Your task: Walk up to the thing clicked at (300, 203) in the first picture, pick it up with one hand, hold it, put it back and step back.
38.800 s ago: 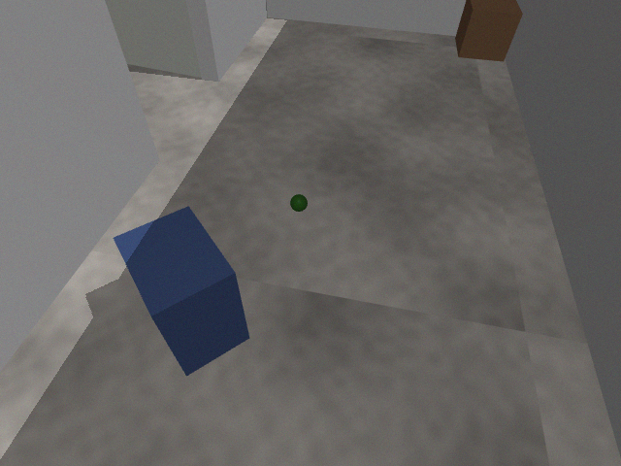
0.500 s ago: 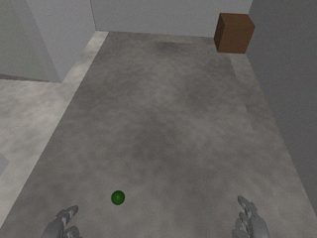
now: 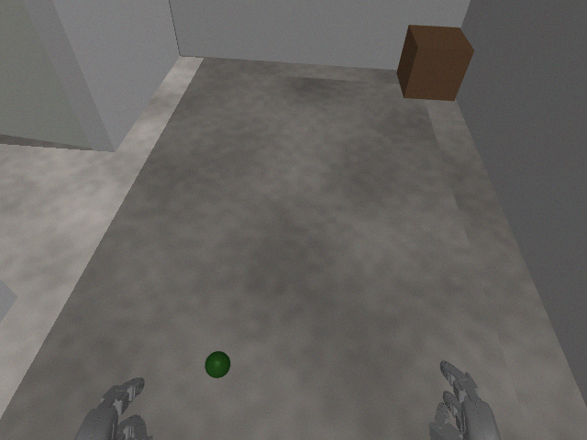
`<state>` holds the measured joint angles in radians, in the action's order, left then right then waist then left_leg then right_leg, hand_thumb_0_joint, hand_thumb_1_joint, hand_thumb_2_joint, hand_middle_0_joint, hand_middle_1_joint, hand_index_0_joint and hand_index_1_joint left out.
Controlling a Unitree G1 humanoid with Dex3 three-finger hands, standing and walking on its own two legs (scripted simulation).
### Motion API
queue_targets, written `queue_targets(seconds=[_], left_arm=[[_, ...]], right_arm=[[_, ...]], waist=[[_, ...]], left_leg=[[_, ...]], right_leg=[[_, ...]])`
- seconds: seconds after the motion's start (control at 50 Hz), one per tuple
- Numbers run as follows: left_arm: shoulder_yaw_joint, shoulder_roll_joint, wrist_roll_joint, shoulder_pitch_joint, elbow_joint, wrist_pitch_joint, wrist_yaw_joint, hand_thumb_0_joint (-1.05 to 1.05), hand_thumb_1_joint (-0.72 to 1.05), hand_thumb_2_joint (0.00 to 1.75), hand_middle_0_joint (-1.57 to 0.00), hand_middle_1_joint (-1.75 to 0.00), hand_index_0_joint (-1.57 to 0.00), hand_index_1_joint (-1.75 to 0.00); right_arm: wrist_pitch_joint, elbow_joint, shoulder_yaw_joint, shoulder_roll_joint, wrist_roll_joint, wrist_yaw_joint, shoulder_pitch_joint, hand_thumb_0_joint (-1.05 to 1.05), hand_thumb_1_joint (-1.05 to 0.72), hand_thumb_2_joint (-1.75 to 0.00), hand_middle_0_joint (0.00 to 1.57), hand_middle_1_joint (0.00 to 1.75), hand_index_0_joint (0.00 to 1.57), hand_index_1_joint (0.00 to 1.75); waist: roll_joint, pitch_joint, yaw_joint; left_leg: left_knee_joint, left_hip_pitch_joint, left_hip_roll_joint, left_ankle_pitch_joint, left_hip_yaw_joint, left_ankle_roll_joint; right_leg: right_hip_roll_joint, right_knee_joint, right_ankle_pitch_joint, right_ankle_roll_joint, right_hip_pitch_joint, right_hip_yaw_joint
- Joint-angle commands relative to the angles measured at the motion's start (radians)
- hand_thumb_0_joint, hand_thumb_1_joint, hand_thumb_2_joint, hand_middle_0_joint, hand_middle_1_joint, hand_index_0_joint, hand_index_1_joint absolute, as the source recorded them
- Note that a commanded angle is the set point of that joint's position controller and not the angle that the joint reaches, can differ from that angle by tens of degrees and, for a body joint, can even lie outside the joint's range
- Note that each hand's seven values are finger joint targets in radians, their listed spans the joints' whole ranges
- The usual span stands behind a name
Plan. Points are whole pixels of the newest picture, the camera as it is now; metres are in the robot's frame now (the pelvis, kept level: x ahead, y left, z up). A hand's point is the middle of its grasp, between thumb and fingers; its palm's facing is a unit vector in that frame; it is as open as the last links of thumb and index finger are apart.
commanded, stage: stand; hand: left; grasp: from above
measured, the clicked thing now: (217, 364) +0.49 +0.20 -0.68
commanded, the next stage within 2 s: none
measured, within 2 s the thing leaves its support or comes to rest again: neither
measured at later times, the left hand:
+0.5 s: hand out of the picture +0.06 +0.24 -0.11, palm faces +0.04 -0.95 -0.32, open 7.3 cm
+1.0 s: hand out of the picture +0.04 +0.24 -0.10, palm faces +0.04 -0.94 -0.34, open 7.3 cm
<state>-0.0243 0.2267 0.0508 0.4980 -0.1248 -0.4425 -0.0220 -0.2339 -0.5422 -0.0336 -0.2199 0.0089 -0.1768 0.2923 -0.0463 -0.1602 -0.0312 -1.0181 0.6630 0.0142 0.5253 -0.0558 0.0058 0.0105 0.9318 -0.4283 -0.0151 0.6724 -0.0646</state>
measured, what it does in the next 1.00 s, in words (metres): rises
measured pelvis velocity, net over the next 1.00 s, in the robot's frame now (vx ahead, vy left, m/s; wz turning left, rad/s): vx -0.01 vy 0.00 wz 0.00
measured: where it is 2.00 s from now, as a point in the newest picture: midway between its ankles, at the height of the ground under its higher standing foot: outside the picture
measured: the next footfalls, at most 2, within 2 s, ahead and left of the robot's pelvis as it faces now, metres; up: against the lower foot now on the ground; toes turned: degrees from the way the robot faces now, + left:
none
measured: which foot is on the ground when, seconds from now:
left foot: down 0.00-1.00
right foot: down 0.00-1.00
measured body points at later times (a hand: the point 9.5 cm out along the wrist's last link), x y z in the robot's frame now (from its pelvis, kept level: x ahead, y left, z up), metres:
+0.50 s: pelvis +0.00 +0.01 +0.05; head +0.01 +0.01 +0.50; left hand +0.06 +0.29 -0.08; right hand +0.08 -0.27 -0.08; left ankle -0.01 +0.11 -0.68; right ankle +0.02 -0.13 -0.68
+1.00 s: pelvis -0.01 +0.00 +0.06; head -0.01 -0.01 +0.51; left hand +0.04 +0.29 -0.07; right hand +0.06 -0.29 -0.08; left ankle -0.01 +0.11 -0.68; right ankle +0.02 -0.13 -0.68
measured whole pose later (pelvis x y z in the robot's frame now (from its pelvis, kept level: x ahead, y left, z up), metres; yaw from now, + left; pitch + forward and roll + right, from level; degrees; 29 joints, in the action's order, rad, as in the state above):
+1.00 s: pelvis -0.01 +0.00 +0.06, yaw +0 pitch -5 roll +0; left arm -0.04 0.29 -0.03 0.15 1.15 0.00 -0.03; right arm 0.00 -1.11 0.03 -0.30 -0.03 -0.01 0.15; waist -0.02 0.07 0.02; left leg -0.37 0.08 -0.02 0.21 -0.03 0.01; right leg 0.04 0.37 -0.17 -0.02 0.12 -0.04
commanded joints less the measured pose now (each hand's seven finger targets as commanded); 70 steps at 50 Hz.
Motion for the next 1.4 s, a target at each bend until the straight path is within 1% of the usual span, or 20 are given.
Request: queue_targets(seconds=[0.0,0.02,0.04,0.06,0.08,0.12,0.16,0.22,0.3,0.36,0.42,0.54,0.58,0.68,0.72,0.98,1.12,1.2,1.3,1.38], left_arm=[[-0.065,0.114,-0.003,-0.019,-0.193,0.044,-0.008,0.0,0.9,0.9,-0.2,-0.3,-0.2,-0.3],[-0.064,0.178,-0.115,-0.314,0.158,0.251,-0.042,0.0,0.9,0.9,-0.2,-0.3,-0.2,-0.3],[-0.078,0.19,-0.124,-0.215,0.323,0.319,-0.036,0.0,0.9,0.9,-0.2,-0.3,-0.2,-0.3],[-0.079,0.208,-0.13,-0.208,0.373,0.351,-0.031,0.0,0.9,0.9,-0.2,-0.3,-0.2,-0.3],[-0.07,0.212,-0.129,-0.239,0.403,0.369,-0.024,0.0,0.9,0.9,-0.2,-0.3,-0.2,-0.3],[-0.066,0.217,-0.118,-0.266,0.482,0.397,-0.016,0.0,0.9,0.9,-0.2,-0.3,-0.2,-0.3],[-0.07,0.212,-0.107,-0.283,0.562,0.405,-0.012,0.0,0.9,0.9,-0.2,-0.3,-0.2,-0.3],[-0.063,0.199,-0.103,-0.318,0.685,0.423,-0.015,0.0,0.9,0.9,-0.2,-0.3,-0.2,-0.3],[-0.062,0.189,-0.099,-0.327,0.807,0.441,-0.014,0.0,0.9,0.9,-0.2,-0.3,-0.2,-0.3],[-0.062,0.201,-0.095,-0.309,0.897,0.456,-0.019,0.0,0.9,0.9,-0.2,-0.3,-0.2,-0.3],[-0.058,0.21,-0.087,-0.32,0.965,0.458,-0.023,0.0,0.9,0.9,-0.2,-0.3,-0.2,-0.3],[-0.053,0.222,-0.08,-0.317,1.075,0.457,-0.029,0.0,0.9,0.9,-0.2,-0.3,-0.2,-0.3],[-0.05,0.228,-0.081,-0.324,1.103,0.457,-0.029,0.0,0.9,0.9,-0.2,-0.3,-0.2,-0.3],[-0.045,0.23,-0.084,-0.348,1.154,0.453,-0.027,0.0,0.9,0.9,-0.2,-0.3,-0.2,-0.3],[-0.044,0.232,-0.082,-0.349,1.17,0.455,-0.024,0.0,0.9,0.9,-0.2,-0.3,-0.2,-0.3],[-0.044,0.261,-0.079,-0.387,1.223,0.461,-0.014,0.0,0.9,0.9,-0.2,-0.3,-0.2,-0.3],[-0.043,0.268,-0.076,-0.405,1.233,0.464,-0.013,0.0,0.9,0.9,-0.2,-0.3,-0.2,-0.3],[-0.039,0.273,-0.074,-0.403,1.242,0.464,-0.009,0.0,0.9,0.9,-0.2,-0.3,-0.2,-0.3],[-0.04,0.272,-0.07,-0.416,1.239,0.468,-0.009,0.0,0.9,0.9,-0.2,-0.3,-0.2,-0.3],[-0.04,0.278,-0.069,-0.426,1.244,0.466,-0.008,0.0,0.9,0.9,-0.2,-0.3,-0.2,-0.3]], right_arm=[[-0.059,0.161,0.056,-0.127,0.005,-0.019,-0.064,0.0,-0.9,-0.9,0.2,0.3,0.2,0.3],[0.052,-0.081,0.101,-0.246,-0.13,0.041,-0.129,0.0,-0.9,-0.9,0.2,0.3,0.2,0.3],[0.095,-0.099,0.111,-0.249,-0.13,0.072,-0.139,0.0,-0.9,-0.9,0.2,0.3,0.2,0.3],[0.115,-0.089,0.109,-0.246,-0.13,0.091,-0.121,0.0,-0.9,-0.9,0.2,0.3,0.2,0.3],[0.129,-0.09,0.103,-0.239,-0.13,0.107,-0.09,0.0,-0.9,-0.9,0.2,0.3,0.2,0.3],[0.137,-0.122,0.103,-0.208,-0.078,0.137,-0.109,0.0,-0.9,-0.9,0.2,0.3,0.2,0.3],[0.145,-0.142,0.109,-0.214,-0.066,0.149,-0.133,0.0,-0.9,-0.9,0.2,0.3,0.2,0.3],[0.16,-0.199,0.116,-0.21,-0.066,0.159,-0.15,0.0,-0.9,-0.9,0.2,0.3,0.2,0.3],[0.173,-0.244,0.117,-0.225,-0.066,0.155,-0.166,0.0,-0.9,-0.9,0.2,0.3,0.2,0.3],[0.182,-0.292,0.12,-0.229,-0.059,0.149,-0.149,0.0,-0.9,-0.9,0.2,0.3,0.2,0.3],[0.19,-0.341,0.115,-0.23,-0.053,0.143,-0.116,0.0,-0.9,-0.9,0.2,0.3,0.2,0.3],[0.202,-0.412,0.11,-0.246,-0.042,0.135,-0.119,0.0,-0.9,-0.9,0.2,0.3,0.2,0.3],[0.205,-0.429,0.107,-0.245,-0.039,0.135,-0.128,0.0,-0.9,-0.9,0.2,0.3,0.2,0.3],[0.212,-0.46,0.104,-0.25,-0.04,0.136,-0.16,0.0,-0.9,-0.9,0.2,0.3,0.2,0.3],[0.21,-0.468,0.103,-0.255,-0.037,0.138,-0.168,0.0,-0.9,-0.9,0.2,0.3,0.2,0.3],[0.214,-0.513,0.095,-0.261,-0.036,0.149,-0.181,0.0,-0.9,-0.9,0.2,0.3,0.2,0.3],[0.21,-0.525,0.089,-0.272,-0.033,0.148,-0.18,0.0,-0.9,-0.9,0.2,0.3,0.2,0.3],[0.213,-0.533,0.086,-0.277,-0.032,0.151,-0.178,0.0,-0.9,-0.9,0.2,0.3,0.2,0.3],[0.209,-0.534,0.082,-0.286,-0.031,0.149,-0.183,0.0,-0.9,-0.9,0.2,0.3,0.2,0.3],[0.21,-0.54,0.078,-0.281,-0.031,0.148,-0.177,0.0,-0.9,-0.9,0.2,0.3,0.2,0.3]], waist=[[-0.007,-0.089,-0.002],[0.035,0.156,0.058],[0.078,0.068,0.069],[0.11,0.045,0.054],[0.061,0.059,0.029],[0.05,0.039,0.052],[0.1,0.038,0.062],[0.043,0.078,0.067],[-0.02,0.111,0.067],[0.033,0.092,0.061],[0.047,0.12,0.042],[0.04,0.129,0.048],[0.044,0.15,0.047],[0.034,0.212,0.05],[0.035,0.203,0.051],[0.048,0.22,0.05],[0.055,0.18,0.045],[0.064,0.208,0.047],[0.035,0.162,0.043],[0.048,0.176,0.041]], left_leg=[[0.189,-0.04,-0.017,-0.259,-0.004,0.002],[0.286,-0.107,0.039,-0.413,-0.063,0.046],[0.275,-0.157,0.033,-0.457,-0.032,0.05],[0.269,-0.191,0.022,-0.453,-0.018,0.052],[0.298,-0.178,0.022,-0.36,-0.041,0.055],[0.342,-0.233,0.01,-0.275,-0.031,0.059],[0.35,-0.27,0.006,-0.282,-0.021,0.049],[0.434,-0.27,0.025,-0.223,-0.062,0.053],[0.544,-0.292,0.062,-0.257,-0.116,0.05],[0.52,-0.382,0.051,-0.403,-0.084,0.042],[0.56,-0.425,0.05,-0.45,-0.075,0.035],[0.621,-0.493,0.063,-0.518,-0.074,0.028],[0.643,-0.501,0.062,-0.503,-0.071,0.026],[0.718,-0.476,0.07,-0.363,-0.084,0.022],[0.728,-0.486,0.072,-0.372,-0.084,0.025],[0.765,-0.474,0.068,-0.303,-0.072,0.015],[0.754,-0.519,0.081,-0.387,-0.067,0.018],[0.755,-0.511,0.079,-0.345,-0.064,0.017],[0.749,-0.523,0.09,-0.427,-0.061,0.018],[0.758,-0.519,0.09,-0.42,-0.058,0.014]], right_leg=[[-0.029,-0.135,0.169,0.023,-0.105,0.001],[0.036,-0.149,0.159,0.063,-0.224,0.081],[0.055,-0.193,0.176,0.09,-0.274,0.129],[0.067,-0.206,0.201,0.106,-0.275,0.151],[0.059,-0.224,0.168,0.095,-0.267,0.151],[0.078,-0.235,0.172,0.08,-0.33,0.144],[0.087,-0.277,0.163,0.076,-0.325,0.159],[0.079,-0.317,0.119,0.053,-0.359,0.134],[0.06,-0.332,0.198,0.037,-0.422,0.094],[0.084,-0.394,0.318,0.045,-0.467,0.108],[0.093,-0.441,0.365,0.048,-0.49,0.117],[0.099,-0.499,0.401,0.035,-0.551,0.109],[0.101,-0.524,0.388,0.031,-0.55,0.11],[0.096,-0.579,0.283,0.026,-0.549,0.108],[0.103,-0.592,0.304,0.027,-0.564,0.113],[0.107,-0.647,0.237,0.022,-0.582,0.13],[0.117,-0.65,0.308,0.027,-0.594,0.131],[0.112,-0.668,0.243,0.024,-0.571,0.136],[0.124,-0.651,0.369,0.03,-0.616,0.136],[0.118,-0.655,0.352,0.029,-0.61,0.133]])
